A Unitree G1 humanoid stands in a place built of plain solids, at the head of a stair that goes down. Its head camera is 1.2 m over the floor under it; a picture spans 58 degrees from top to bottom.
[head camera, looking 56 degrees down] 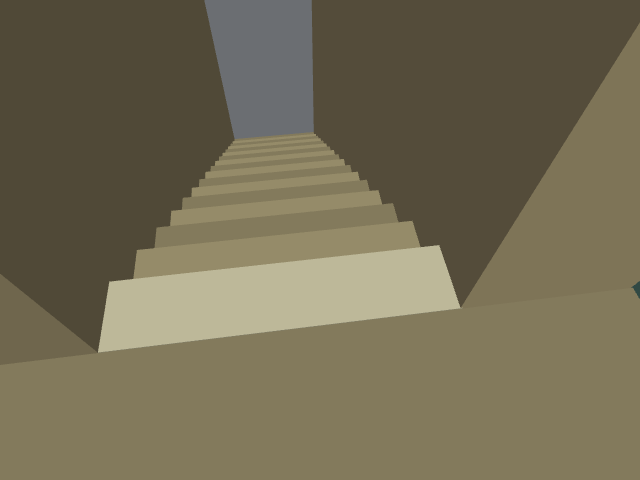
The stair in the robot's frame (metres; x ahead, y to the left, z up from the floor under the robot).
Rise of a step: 0.18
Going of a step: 0.23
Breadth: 1.08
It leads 7 degrees to the left of straight ahead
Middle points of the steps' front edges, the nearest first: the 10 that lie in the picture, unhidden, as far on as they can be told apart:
0.72 0.13 0.00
0.95 0.16 -0.18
1.19 0.19 -0.35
1.42 0.22 -0.53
1.65 0.25 -0.71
1.88 0.28 -0.89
2.11 0.31 -1.07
2.34 0.34 -1.24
2.57 0.37 -1.42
2.80 0.40 -1.60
